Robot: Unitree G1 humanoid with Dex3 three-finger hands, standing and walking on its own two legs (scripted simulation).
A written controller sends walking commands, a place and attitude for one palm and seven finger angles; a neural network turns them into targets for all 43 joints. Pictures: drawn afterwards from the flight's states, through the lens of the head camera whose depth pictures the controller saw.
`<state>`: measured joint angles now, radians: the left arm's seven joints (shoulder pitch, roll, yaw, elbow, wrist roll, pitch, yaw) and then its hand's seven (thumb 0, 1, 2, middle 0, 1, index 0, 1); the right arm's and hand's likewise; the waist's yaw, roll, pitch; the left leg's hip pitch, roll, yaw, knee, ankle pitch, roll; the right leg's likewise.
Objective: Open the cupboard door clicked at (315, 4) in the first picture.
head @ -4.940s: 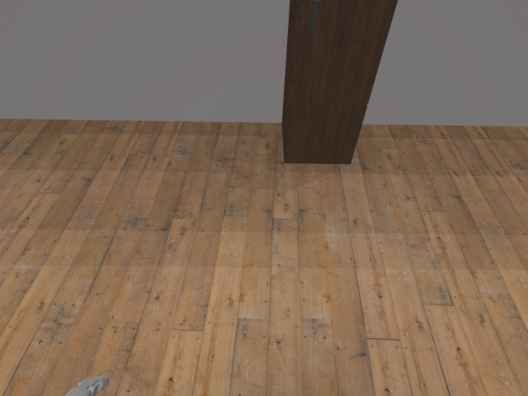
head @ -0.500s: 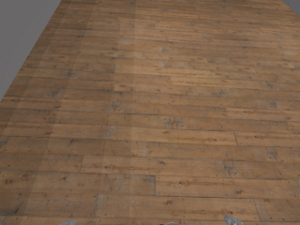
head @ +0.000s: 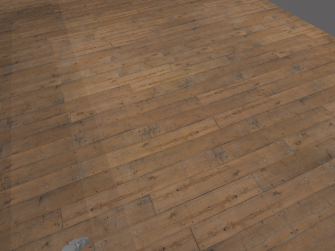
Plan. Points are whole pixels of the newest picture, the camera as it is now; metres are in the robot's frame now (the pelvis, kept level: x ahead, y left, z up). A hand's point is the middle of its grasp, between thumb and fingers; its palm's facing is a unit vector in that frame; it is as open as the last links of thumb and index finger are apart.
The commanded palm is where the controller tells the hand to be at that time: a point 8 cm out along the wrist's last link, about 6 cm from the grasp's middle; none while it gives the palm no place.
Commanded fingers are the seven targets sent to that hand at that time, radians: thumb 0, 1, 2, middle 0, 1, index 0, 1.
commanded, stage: walk to a spot facing it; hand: left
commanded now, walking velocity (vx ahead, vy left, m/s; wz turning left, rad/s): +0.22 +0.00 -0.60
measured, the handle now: out of the picture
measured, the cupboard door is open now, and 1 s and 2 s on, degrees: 0 0 0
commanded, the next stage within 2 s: turn to face it in 0.36 s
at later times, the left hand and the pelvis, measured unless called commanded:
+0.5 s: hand out of the picture +0.09 +0.18 -0.16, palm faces -0.08 -0.98 -0.19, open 7.4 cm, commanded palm none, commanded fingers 0.00 0.90 0.90 -0.20 -0.30 -0.20 -0.30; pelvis +0.08 -0.01 +0.02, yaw -10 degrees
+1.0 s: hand (96, 198) +0.27 +0.24 -0.15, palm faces +0.02 -0.98 -0.21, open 7.4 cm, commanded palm none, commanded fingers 0.00 0.90 0.90 -0.20 -0.30 -0.20 -0.30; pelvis +0.16 +0.04 +0.02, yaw +0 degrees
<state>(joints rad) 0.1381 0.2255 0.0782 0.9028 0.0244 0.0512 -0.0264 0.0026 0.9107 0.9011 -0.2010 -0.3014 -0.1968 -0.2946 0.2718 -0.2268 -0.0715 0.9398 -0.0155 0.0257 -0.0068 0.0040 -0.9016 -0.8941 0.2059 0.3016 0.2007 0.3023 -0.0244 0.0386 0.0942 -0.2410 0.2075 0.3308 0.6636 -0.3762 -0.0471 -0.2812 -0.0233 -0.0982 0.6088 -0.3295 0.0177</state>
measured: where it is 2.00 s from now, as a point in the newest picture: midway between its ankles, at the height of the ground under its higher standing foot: outside the picture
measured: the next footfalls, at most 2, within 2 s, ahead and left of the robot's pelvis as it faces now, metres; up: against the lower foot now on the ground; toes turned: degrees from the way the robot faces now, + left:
left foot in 0.58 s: +0.22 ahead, +0.08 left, +0.00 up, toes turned -5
right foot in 1.34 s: +0.22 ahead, -0.12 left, +0.00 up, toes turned +15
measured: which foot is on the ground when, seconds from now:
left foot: down 0.00-0.00, up 0.02-0.56, down 0.58-1.00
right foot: down 0.00-0.60, up 0.62-1.00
